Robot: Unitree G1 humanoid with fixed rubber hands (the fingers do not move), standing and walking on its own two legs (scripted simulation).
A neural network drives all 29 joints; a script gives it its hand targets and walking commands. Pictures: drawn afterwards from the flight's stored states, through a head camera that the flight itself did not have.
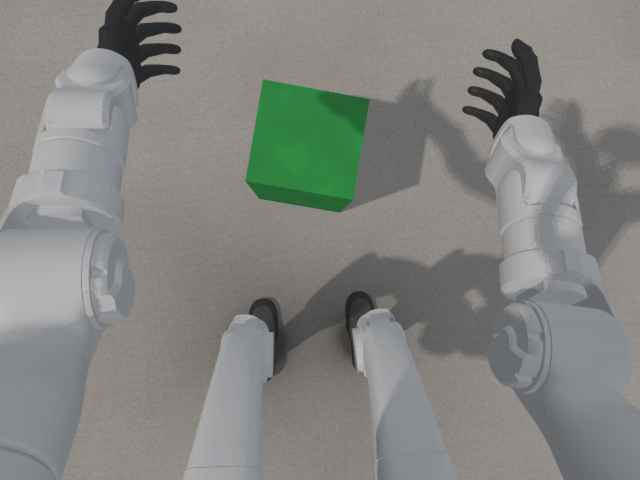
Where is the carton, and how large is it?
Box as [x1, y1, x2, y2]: [245, 79, 369, 212]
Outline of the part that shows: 263,79 245,180 259,198 339,212 353,197 369,99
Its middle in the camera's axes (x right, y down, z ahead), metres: -0.03 -0.19 +0.87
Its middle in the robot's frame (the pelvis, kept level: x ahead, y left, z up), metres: +0.56 -0.01 -0.54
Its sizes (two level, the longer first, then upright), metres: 0.210 0.200 0.250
